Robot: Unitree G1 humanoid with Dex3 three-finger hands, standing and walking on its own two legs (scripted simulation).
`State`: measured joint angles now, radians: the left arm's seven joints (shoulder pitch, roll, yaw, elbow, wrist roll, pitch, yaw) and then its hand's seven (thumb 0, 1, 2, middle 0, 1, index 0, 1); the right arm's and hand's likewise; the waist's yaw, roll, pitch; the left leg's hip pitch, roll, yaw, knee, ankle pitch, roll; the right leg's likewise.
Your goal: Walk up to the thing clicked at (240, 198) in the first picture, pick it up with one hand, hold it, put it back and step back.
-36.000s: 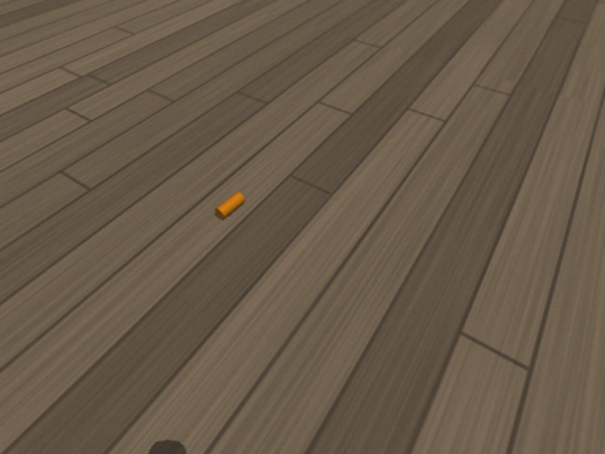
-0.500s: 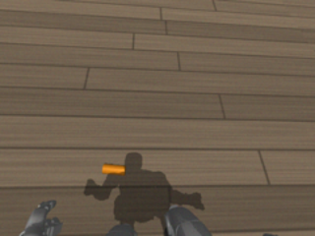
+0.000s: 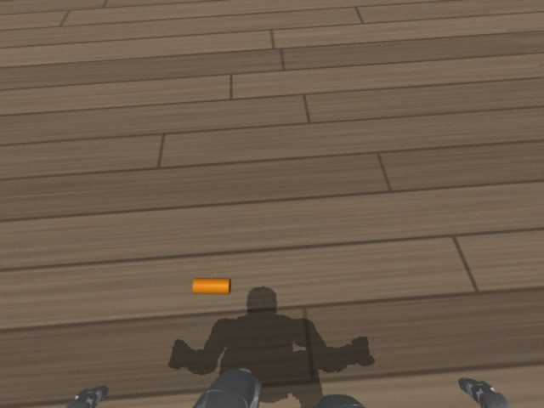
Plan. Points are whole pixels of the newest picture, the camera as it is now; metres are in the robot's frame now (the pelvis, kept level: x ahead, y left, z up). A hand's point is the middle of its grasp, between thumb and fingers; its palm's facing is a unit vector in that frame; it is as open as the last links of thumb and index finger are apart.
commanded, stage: step back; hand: left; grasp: from above
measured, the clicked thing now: (212, 286) +0.55 +0.27 -0.74
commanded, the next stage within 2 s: none
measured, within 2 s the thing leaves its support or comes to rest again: neither
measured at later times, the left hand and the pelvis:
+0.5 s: hand out of the picture -0.06 +0.27 -0.16, palm faces +0.02 -0.93 -0.38, open 7.4 cm; pelvis -0.15 -0.01 +0.00, yaw +1 degrees
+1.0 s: hand out of the picture -0.20 +0.23 -0.15, palm faces +0.08 -0.91 -0.41, open 7.4 cm; pelvis -0.32 -0.05 -0.02, yaw +6 degrees
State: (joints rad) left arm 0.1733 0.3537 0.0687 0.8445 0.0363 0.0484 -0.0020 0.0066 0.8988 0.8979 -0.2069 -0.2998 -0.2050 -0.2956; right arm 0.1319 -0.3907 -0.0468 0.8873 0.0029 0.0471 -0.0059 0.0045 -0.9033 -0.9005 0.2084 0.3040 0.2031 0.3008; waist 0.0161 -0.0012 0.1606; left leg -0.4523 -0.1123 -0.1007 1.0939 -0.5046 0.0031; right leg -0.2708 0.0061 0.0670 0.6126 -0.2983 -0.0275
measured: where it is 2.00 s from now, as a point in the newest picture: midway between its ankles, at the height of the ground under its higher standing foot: outside the picture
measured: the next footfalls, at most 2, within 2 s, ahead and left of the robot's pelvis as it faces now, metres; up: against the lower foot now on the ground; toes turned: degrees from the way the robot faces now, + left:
left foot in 0.20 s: -0.05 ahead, +0.13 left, +0.00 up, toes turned +1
right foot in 0.60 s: -0.17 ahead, -0.16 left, +0.00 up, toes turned +3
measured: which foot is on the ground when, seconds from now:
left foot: up 0.00-0.18, down 0.20-0.62, up 0.64-0.96, down 0.98-1.00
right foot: down 0.00-0.22, up 0.24-0.58, down 0.60-1.00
